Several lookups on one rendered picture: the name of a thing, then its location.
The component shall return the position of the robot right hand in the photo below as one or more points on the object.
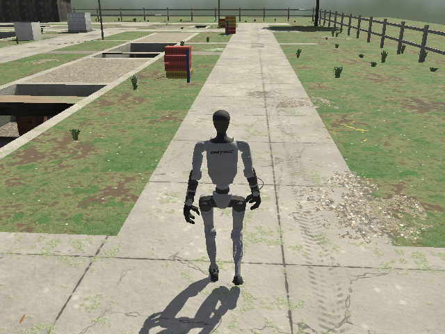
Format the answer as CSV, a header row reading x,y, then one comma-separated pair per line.
x,y
252,199

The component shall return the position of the robot right forearm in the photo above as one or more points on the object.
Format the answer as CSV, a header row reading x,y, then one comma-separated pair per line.
x,y
254,184

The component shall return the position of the right robot upper arm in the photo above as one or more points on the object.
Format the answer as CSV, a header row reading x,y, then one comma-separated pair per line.
x,y
244,147

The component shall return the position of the robot foot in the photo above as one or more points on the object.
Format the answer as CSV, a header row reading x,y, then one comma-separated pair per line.
x,y
238,280
214,274

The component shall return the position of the robot left hand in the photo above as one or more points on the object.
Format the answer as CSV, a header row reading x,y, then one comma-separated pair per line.
x,y
187,213

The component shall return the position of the right robot foot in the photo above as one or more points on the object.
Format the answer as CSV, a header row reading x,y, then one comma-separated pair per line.
x,y
238,280

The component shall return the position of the robot left forearm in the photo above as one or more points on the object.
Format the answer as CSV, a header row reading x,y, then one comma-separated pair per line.
x,y
191,190

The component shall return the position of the left robot foot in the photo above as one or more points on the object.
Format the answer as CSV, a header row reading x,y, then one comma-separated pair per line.
x,y
214,274

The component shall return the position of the left robot upper arm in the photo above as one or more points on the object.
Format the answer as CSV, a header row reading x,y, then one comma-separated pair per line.
x,y
197,159

